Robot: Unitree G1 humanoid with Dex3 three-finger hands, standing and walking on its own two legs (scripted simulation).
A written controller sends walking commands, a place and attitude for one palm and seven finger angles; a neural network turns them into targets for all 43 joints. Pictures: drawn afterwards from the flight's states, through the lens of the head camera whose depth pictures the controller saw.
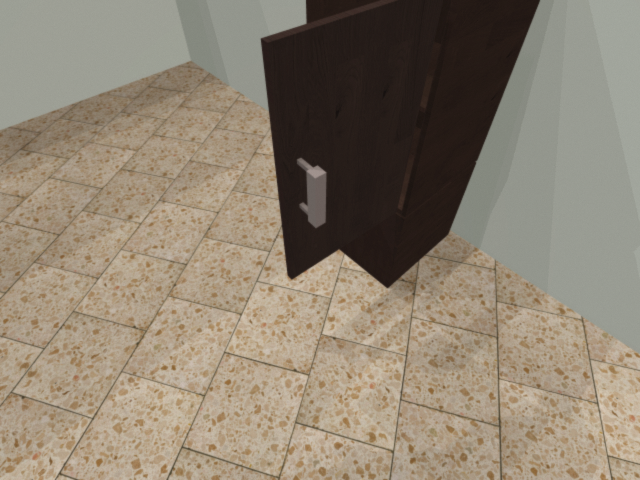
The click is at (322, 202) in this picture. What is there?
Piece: cupboard door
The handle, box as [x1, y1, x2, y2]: [297, 158, 325, 227]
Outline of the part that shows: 299,158 297,159 297,163 306,171 307,175 308,204 307,206 303,202 299,205 308,215 308,220 316,227 325,222 325,172 317,165 312,167 304,160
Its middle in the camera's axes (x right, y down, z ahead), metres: -0.02 -0.09 +0.76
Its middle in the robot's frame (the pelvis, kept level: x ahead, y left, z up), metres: +0.63 +0.06 -0.05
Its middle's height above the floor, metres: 0.73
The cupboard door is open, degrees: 86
